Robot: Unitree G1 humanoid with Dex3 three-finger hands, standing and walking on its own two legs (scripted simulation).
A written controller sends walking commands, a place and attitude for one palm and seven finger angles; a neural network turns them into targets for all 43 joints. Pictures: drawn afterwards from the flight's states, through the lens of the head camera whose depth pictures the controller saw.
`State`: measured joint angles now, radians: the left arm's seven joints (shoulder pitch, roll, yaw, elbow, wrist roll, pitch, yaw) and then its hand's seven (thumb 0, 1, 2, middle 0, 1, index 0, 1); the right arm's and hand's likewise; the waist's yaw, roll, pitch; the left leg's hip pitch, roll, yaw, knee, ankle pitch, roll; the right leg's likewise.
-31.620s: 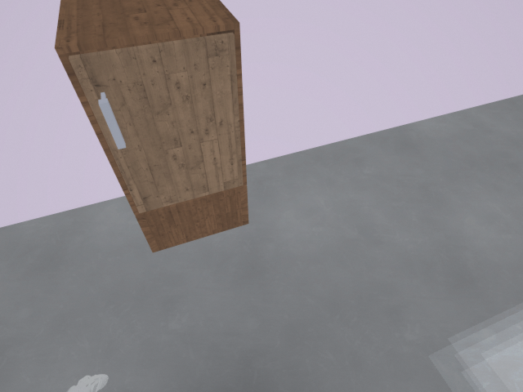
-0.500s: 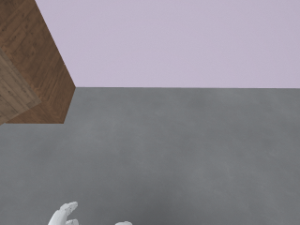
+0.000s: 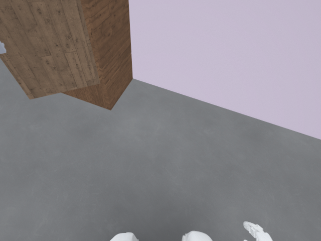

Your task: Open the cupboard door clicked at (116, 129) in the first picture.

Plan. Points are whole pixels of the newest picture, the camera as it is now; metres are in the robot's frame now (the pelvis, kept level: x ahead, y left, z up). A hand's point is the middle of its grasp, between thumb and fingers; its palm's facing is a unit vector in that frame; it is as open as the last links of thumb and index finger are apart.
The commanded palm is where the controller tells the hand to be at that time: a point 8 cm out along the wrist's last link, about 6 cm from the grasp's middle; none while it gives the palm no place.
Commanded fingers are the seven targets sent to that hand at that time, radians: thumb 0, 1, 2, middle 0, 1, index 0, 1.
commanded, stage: turn to face it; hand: left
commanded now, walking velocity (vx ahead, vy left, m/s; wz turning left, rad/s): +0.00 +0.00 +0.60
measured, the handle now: out of the picture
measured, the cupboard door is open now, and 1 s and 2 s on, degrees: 44 44 44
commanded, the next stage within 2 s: take the last steps up to it in 0.64 s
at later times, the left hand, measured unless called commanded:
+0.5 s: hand out of the picture +0.06 +0.15 -0.14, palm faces +0.27 -0.93 -0.25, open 7.4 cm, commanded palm none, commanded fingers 0.00 0.90 0.90 -0.20 -0.30 -0.20 -0.30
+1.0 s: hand out of the picture +0.00 +0.19 -0.15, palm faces +0.45 -0.86 -0.23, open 7.4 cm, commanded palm none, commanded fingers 0.00 0.90 0.90 -0.20 -0.30 -0.20 -0.30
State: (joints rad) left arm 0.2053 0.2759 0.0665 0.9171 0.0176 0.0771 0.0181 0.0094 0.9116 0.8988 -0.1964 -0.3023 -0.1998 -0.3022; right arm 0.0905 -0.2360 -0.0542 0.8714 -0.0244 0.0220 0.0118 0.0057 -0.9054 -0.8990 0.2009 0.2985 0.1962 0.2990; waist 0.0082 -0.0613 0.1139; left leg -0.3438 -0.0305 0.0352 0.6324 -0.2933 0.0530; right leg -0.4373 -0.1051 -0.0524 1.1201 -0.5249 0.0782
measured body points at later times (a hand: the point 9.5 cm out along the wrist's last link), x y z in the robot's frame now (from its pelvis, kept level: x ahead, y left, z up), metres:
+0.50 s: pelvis +0.02 -0.05 +0.01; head +0.06 -0.06 +0.46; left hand +0.04 +0.20 -0.12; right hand +0.15 -0.30 -0.14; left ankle -0.03 +0.07 -0.64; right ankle +0.03 -0.17 -0.72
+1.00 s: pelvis +0.03 -0.02 +0.01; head +0.05 -0.01 +0.46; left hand -0.03 +0.24 -0.13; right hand +0.20 -0.20 -0.13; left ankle -0.01 +0.07 -0.72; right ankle +0.07 -0.15 -0.69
